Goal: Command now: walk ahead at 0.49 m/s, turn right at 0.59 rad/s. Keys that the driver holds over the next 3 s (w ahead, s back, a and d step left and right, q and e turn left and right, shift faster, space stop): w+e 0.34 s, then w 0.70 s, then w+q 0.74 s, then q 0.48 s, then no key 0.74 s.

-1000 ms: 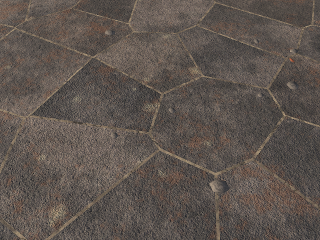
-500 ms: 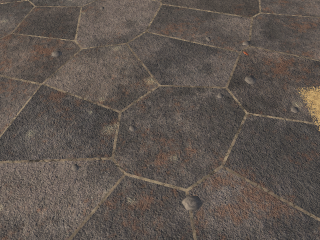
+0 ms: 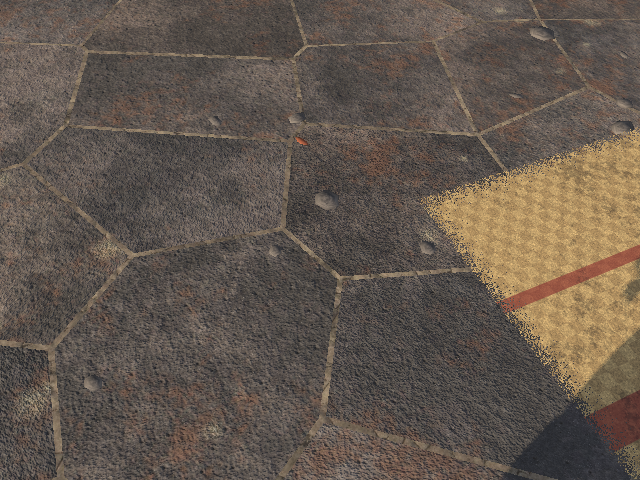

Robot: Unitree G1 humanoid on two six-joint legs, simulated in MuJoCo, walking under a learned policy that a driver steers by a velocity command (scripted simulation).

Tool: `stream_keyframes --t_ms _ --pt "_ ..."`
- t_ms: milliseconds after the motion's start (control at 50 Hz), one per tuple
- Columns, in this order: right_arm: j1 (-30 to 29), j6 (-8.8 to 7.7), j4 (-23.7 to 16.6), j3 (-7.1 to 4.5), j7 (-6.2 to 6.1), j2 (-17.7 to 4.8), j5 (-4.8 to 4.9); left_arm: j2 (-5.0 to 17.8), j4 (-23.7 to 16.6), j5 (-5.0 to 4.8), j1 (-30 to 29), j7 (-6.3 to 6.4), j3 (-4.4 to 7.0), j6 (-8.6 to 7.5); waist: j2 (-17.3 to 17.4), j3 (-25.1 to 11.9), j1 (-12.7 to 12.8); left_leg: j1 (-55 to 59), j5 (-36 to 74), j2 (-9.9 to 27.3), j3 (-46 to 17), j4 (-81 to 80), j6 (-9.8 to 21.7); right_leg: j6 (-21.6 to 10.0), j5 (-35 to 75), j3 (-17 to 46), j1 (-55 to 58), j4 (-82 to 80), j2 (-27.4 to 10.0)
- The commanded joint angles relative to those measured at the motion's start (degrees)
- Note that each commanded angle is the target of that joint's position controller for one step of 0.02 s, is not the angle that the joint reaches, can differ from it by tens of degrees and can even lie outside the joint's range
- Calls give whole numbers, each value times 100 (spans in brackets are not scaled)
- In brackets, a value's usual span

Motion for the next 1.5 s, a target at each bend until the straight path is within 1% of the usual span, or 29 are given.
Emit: stream_keyframes --t_ms 20,200,240,280,300,320,340,380,420,520,700,760,800,840,860,880,900,920,980,1140,1280,1320,1360,1380,1400,1420,1440,1460,1500 --pt "103 -135 -201 -62 24 -434 8 1 -415 1 -112 -91 -50 9 675 82 129 244 1167 1670 -982 -1193 667 66 598 154 -686 -213 -274" --pt "812 33 179 -102 -92 -767 1 -92 -961 -7 -1686 -224 -193 -51 713 396 -247 1142 2420 1699 161 -797 391 -193 836 -810 -124 -2698 -58" --pt "890 126 273 -125 -139 -923 -8 -21 -943 27 -1525 -172 -155 -47 832 204 -124 1466 4154 1751 396 -67 317 -398 198 -1046 389 -2943 290" --pt "889 236 303 -148 -168 -1091 5 191 -634 59 -447 -93 -33 -107 848 -474 354 1349 5086 1731 607 1664 246 -690 -83 -1108 1757 -3349 756" --pt "816 254 203 -130 -165 -1069 0 481 -294 118 590 -4 109 -144 558 -1073 814 414 4039 1620 665 3126 85 -925 -112 -606 3269 -3585 574" --pt "983 219 -196 17 -63 -443 68 1127 -295 118 921 98 276 -139 -634 -1804 670 -1899 -11 1053 629 5130 -218 -1530 -849 2000 5244 -3710 -1227" --pt "483 162 -511 -62 -4 -738 40 1338 -421 -83 1109 155 331 -76 -703 -2207 800 -3162 -2114 151 -372 6304 -394 -2049 -334 4374 5691 -4659 -1988" --pt "-143 58 -601 0 22 -663 93 819 -188 -163 726 261 209 -61 114 -771 548 -3467 -838 776 -836 5669 -280 -1569 1269 2408 4401 -4761 -1539" --pt "148 178 -410 14 28 -574 -67 428 -187 -186 220 259 74 -164 379 -315 5 -2584 -724 998 -880 4850 -329 -1157 2244 1480 3148 -4953 -961" --pt "-65 443 -400 24 158 -406 -141 439 102 -230 568 192 28 -382 148 -98 -67 -2451 -8 970 -707 4013 -446 -1049 2559 854 2615 -5472 -614" --pt "-1863 380 -909 82 194 -388 -57 460 580 -178 1457 257 -41 -430 -4 357 498 -2980 1208 680 -559 1943 -245 -805 2712 690 3693 -5508 -737" --pt "-1975 335 -999 68 203 -452 -48 567 719 -129 1496 329 -41 -420 -30 462 423 -2690 808 507 -539 1490 -9 -754 3186 714 4025 -5330 -952" --pt "-1384 290 -817 15 147 -542 -35 676 746 -104 1281 364 -32 -426 -82 215 112 -1720 340 194 -423 1225 191 -589 4572 561 4027 -4726 -918" --pt "251 198 -292 -118 10 -789 -85 715 780 -91 1165 348 -38 -418 149 -702 -604 388 348 92 -464 821 471 -412 4804 235 3487 -2705 -541" --pt "1095 156 -176 -243 -72 -1304 -231 383 607 -205 1394 323 -136 -444 863 -1496 -757 1985 -358 1501 -2163 710 845 -268 2778 -33 2113 -841 -78" --pt "1167 183 -91 -334 -4 -1641 -209 86 673 -313 2013 292 -161 -432 1997 -1944 -427 2828 -350 2639 -4772 -70 1514 -99 -1616 -32 526 809 974" --pt "640 223 -119 -242 50 -1194 -11 472 678 -139 1522 313 -87 -410 1032 -1213 -280 2168 -848 2323 -4648 -362 1318 -212 -1288 499 49 1122 571" --pt "65 218 -208 -159 69 -852 40 466 580 -140 1103 271 -84 -425 617 -493 -107 1299 -729 2169 -3690 -483 1193 -209 -710 391 27 901 281" --pt "-187 123 -51 -12 76 -411 31 204 572 -26 932 174 -151 -291 680 -72 214 200 585 1514 -2313 -880 836 -78 -237 153 565 195 -147" --pt "710 41 481 -23 64 -542 127 -17 118 -18 -574 89 -256 -180 605 325 27 276 1732 1069 -1601 -1233 883 423 959 -339 -238 -1558 -367" --pt "1147 115 619 -69 -21 -699 42 18 -268 -122 -1692 135 -314 -266 767 254 -280 891 2512 1166 -1925 -578 839 461 1175 -341 137 -2988 -32" --pt "971 142 566 -112 -59 -792 10 146 -278 -144 -1510 158 -275 -332 806 193 -109 940 2686 1253 -2112 -285 751 343 793 -246 598 -3296 35" --pt "699 146 493 -147 -44 -866 29 343 25 -124 -467 232 -171 -435 665 -233 372 668 3148 1025 -2030 745 567 147 578 -316 2065 -3872 253" --pt "653 124 417 -120 -13 -728 78 637 225 -10 405 311 -65 -519 295 -829 708 34 2526 668 -1770 1972 445 -78 422 161 3382 -4002 -252" --pt "815 107 149 -19 -10 -262 215 1156 179 145 1147 398 54 -534 -537 -1771 834 -1235 295 91 -1278 3737 268 -408 -505 1972 4882 -4211 -1877" --pt "1165 162 47 -50 -26 -301 244 1264 196 48 903 378 118 -411 -1437 -2021 510 -2471 -2032 -349 -1055 4777 247 -904 -906 3911 5139 -4928 -2513" --pt "980 259 218 -127 -59 -661 106 682 73 -20 424 349 6 -354 -414 -1141 350 -2778 -1621 127 -1267 5150 287 -809 -1385 3257 4394 -4988 -2258" --pt "634 276 200 -130 9 -581 61 298 34 -71 83 326 -82 -373 36 -516 294 -2716 -1127 317 -1279 5017 251 -692 -1082 2399 3650 -5128 -1943" --pt "414 372 126 -132 103 -415 -44 105 134 -92 -26 339 -135 -448 -164 -76 86 -2414 -755 593 -1217 4643 128 -454 13 1245 2839 -5429 -1514"
Next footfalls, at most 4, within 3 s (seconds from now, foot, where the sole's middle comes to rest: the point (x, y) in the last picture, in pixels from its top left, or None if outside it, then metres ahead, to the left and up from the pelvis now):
0.30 right None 0.31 -0.13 -0.78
0.84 left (344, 397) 0.66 -0.06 -0.78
1.38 right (442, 310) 0.89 -0.31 -0.78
1.92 left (350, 230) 1.15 -0.10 -0.78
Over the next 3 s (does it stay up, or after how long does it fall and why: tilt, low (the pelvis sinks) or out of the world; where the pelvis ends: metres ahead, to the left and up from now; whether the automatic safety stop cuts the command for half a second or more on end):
stays up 1.12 -0.19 0.00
